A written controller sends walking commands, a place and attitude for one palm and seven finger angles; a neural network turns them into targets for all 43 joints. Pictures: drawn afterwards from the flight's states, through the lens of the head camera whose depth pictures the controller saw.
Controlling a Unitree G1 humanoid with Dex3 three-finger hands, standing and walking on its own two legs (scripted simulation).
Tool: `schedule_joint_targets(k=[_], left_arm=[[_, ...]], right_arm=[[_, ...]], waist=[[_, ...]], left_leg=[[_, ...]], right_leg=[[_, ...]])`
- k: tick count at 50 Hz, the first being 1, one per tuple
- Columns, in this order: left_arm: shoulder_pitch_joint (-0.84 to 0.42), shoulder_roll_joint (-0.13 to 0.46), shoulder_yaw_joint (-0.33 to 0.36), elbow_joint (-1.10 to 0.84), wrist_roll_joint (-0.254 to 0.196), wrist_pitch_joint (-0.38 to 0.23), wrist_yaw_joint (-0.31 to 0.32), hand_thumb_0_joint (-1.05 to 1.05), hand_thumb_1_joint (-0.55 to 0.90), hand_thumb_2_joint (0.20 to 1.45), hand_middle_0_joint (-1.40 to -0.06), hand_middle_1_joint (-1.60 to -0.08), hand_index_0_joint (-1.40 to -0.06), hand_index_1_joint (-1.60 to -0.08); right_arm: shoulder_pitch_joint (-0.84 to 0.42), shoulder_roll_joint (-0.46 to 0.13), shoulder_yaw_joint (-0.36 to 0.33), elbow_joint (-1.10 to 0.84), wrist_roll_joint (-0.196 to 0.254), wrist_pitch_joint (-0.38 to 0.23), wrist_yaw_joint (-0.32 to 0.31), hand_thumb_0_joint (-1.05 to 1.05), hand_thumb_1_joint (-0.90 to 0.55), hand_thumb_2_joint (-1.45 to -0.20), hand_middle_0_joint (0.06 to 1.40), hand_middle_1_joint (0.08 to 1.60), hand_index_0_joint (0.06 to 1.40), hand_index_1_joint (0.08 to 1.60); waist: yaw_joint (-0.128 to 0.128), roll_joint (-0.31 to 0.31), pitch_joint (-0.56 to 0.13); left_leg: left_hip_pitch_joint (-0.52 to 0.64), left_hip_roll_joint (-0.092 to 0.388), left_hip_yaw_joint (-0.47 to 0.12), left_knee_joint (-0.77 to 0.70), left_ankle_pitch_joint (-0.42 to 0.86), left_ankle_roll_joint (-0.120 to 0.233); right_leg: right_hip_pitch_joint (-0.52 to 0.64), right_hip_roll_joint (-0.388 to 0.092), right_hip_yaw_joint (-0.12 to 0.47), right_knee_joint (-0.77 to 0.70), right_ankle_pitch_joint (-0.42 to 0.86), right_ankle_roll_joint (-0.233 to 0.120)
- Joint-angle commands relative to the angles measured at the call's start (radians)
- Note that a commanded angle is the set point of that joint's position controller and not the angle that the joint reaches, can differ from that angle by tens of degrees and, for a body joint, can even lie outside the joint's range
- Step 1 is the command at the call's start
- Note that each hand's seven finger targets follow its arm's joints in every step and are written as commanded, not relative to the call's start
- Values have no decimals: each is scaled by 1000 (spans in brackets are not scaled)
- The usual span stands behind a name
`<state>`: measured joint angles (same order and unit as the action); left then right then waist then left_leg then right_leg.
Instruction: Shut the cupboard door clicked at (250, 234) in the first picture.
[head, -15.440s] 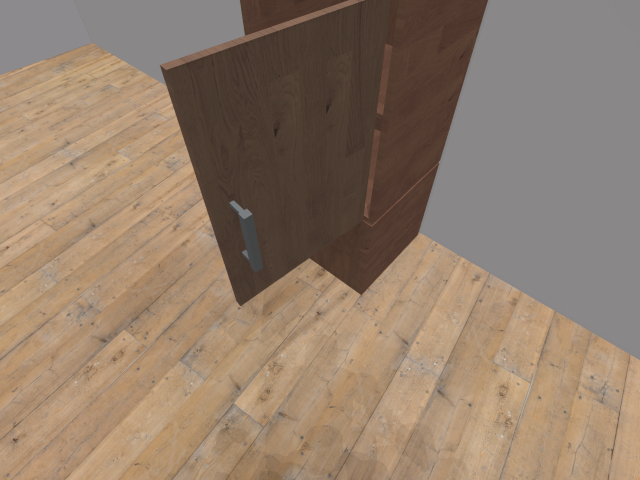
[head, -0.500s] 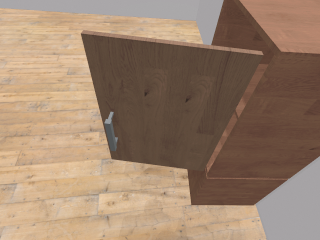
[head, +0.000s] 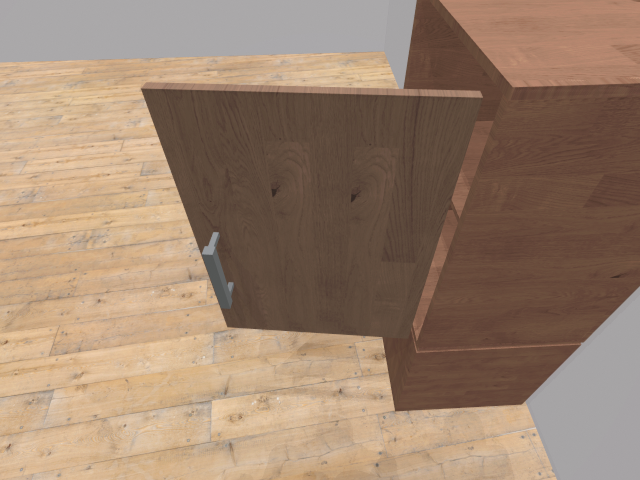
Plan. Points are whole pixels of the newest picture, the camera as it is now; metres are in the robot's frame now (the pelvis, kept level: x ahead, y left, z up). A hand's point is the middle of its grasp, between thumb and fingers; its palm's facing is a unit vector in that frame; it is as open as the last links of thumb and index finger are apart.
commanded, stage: come to a stop and stand still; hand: left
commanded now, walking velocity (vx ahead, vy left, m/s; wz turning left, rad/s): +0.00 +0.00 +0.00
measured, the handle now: (221, 271) +0.49 +0.21 -0.09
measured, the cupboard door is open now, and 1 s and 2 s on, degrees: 83 83 83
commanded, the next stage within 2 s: look again from close up in 0.92 s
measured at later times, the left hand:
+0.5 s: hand out of the picture +0.00 +0.14 -0.16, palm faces -0.01 -0.98 -0.21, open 7.4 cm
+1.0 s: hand out of the picture +0.03 +0.13 -0.16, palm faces +0.01 -0.98 -0.21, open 7.3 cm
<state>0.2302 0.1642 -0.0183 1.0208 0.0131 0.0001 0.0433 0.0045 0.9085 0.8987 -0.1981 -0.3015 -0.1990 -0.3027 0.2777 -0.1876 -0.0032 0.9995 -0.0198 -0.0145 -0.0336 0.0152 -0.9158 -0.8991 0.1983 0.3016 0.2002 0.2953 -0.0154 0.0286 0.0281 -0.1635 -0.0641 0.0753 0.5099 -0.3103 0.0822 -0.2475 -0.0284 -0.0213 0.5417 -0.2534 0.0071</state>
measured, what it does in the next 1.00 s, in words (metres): shifts its weight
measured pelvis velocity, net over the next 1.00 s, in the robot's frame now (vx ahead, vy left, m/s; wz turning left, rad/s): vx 0.03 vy -0.04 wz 0.00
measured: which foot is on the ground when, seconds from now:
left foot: down 0.00-1.00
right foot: down 0.00-1.00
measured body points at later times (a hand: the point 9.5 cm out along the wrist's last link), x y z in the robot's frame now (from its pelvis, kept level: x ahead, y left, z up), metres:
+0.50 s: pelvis +0.01 -0.04 +0.01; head +0.03 -0.05 +0.46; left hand +0.00 +0.19 -0.14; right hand -0.01 -0.27 -0.16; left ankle -0.02 +0.06 -0.73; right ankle +0.03 -0.13 -0.73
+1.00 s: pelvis +0.03 -0.04 +0.01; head +0.05 -0.05 +0.46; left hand +0.03 +0.18 -0.15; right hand +0.03 -0.26 -0.16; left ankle -0.02 +0.06 -0.73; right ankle +0.03 -0.13 -0.73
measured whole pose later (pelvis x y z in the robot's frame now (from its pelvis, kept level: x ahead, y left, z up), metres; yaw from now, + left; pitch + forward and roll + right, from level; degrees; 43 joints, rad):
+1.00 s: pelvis +0.03 -0.04 +0.01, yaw +0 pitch -1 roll +0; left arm 0.27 0.16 -0.03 1.11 0.01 -0.02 0.04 0.01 0.92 0.90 -0.20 -0.30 -0.20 -0.30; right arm 0.28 -0.14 0.02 1.13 -0.01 -0.03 -0.04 0.01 -0.91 -0.90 0.20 0.30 0.20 0.30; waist 0.00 0.01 0.04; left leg -0.09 -0.01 0.05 0.38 -0.28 0.01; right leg -0.18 0.03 -0.05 0.42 -0.23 -0.05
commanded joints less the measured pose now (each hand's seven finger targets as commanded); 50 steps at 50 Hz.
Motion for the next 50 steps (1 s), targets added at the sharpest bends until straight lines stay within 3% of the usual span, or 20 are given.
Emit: schedule_joint_targets(k=[1,5,7,15,19,30,34,50], left_arm=[[38,121,23,-49,3,-13,-9,0,900,900,-200,-300,-200,-300],[58,136,28,-54,6,-18,-15,0,900,900,-200,-300,-200,-300],[65,138,28,-51,5,-23,-16,0,900,900,-200,-300,-200,-300],[78,139,21,-10,-4,-38,-16,0,900,900,-200,-300,-200,-300],[87,126,15,21,-6,-41,-14,0,900,900,-200,-300,-200,-300],[107,102,10,64,-9,-44,-5,0,900,900,-200,-300,-200,-300],[107,97,10,66,-9,-41,-4,0,900,900,-200,-300,-200,-300],[112,87,14,57,-7,-38,-3,0,900,900,-200,-300,-200,-300]], right_arm=[[15,-122,-15,-70,3,-15,11,0,-900,-900,200,300,200,300],[20,-136,-15,-64,-1,-13,17,0,-900,-900,200,300,200,300],[26,-135,-13,-55,1,-16,19,0,-900,-900,200,300,200,300],[60,-107,3,12,5,-21,17,0,-900,-900,200,300,200,300],[68,-91,11,52,8,-25,14,0,-900,-900,200,300,200,300],[90,-57,17,110,10,-26,3,0,-900,-900,200,300,200,300],[89,-46,17,117,11,-21,0,0,-900,-900,200,300,200,300],[84,-39,14,119,11,-24,-5,0,-900,-900,200,300,200,300]], waist=[[13,-54,115],[13,-52,107],[11,-84,78],[3,-80,29],[9,-48,22],[16,-40,9],[18,-34,42],[19,-37,34]], left_leg=[[-151,160,-200,-224,-84,-22],[-158,150,-191,-244,-151,-21],[-126,143,-173,-225,-109,-21],[-51,133,-131,-179,39,-34],[-46,144,-129,-185,99,-40],[-23,156,-114,-174,193,-52],[-34,155,-108,-173,172,-55],[7,166,-115,-186,231,-53]], right_leg=[[-21,-53,108,-125,-81,-66],[-34,-52,130,-153,-135,-67],[-33,-61,144,-176,-140,-65],[-14,-89,171,-219,-86,-74],[32,-86,148,-199,27,-72],[108,-95,124,-173,239,-72],[98,-95,122,-186,224,-71],[112,-88,109,-182,269,-71]])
